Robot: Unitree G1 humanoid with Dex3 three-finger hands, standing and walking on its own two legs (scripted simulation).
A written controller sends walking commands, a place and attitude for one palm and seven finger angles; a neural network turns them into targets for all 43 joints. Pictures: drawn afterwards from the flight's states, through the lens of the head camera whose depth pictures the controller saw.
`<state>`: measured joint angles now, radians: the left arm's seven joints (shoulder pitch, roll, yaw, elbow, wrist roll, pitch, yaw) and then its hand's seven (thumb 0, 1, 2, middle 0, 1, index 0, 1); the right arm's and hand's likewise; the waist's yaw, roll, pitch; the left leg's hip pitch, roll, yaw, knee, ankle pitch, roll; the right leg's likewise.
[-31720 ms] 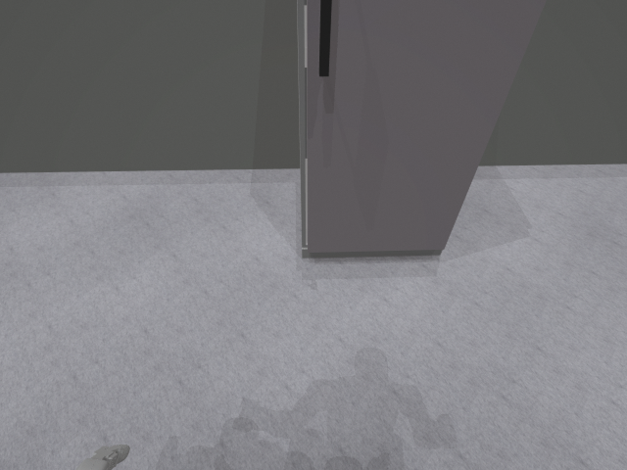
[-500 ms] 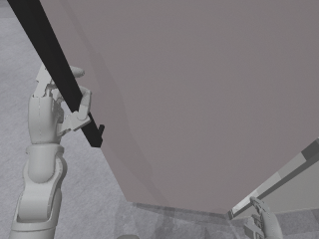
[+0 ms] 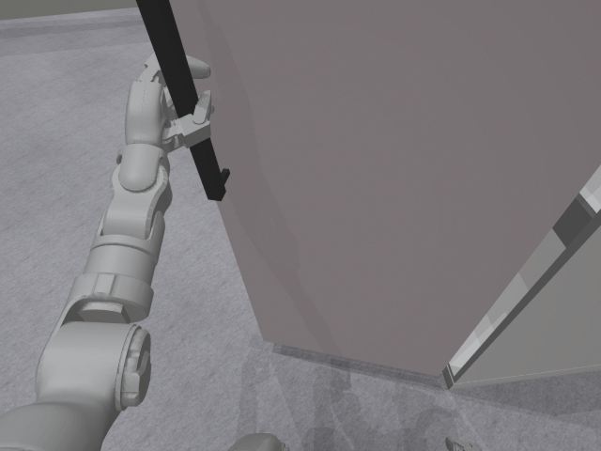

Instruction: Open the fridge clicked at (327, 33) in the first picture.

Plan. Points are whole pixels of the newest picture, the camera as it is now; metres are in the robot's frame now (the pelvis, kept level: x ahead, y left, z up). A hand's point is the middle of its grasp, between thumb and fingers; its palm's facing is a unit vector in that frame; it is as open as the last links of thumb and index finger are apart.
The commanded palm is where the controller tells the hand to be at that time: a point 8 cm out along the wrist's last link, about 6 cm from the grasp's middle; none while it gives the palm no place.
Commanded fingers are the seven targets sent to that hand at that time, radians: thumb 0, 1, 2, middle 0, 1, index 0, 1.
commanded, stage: stop walking and hold the door back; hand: left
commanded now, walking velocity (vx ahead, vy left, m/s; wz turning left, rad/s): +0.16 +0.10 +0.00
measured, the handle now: (186, 71) +0.49 +0.16 +0.26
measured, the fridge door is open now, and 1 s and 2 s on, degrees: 71 75 73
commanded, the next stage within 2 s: loosen the grip on the handle in 0.56 s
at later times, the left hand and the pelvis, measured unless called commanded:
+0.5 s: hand (201, 127) +0.45 +0.15 +0.21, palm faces +0.01 -0.99 -0.14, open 6.1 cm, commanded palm +0.43 +0.21 +0.19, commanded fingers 0.00 0.90 0.90 -0.45 -1.40 -0.45 -1.40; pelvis +0.03 +0.04 +0.00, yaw -6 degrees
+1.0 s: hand (195, 143) +0.41 +0.15 +0.21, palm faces +0.09 -0.99 -0.13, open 12.0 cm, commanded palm +0.40 +0.18 +0.20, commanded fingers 0.00 -0.55 0.20 -0.34 -1.27 -0.34 -1.27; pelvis -0.01 +0.02 +0.00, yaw -4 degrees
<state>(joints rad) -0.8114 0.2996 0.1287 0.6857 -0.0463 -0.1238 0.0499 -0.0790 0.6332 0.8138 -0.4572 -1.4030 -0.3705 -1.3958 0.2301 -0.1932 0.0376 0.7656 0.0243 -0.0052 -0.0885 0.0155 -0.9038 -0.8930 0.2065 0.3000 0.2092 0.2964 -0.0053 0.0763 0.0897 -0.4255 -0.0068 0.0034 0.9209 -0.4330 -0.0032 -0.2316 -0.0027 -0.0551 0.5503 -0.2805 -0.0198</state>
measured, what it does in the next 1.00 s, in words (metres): steps on the spot: left foot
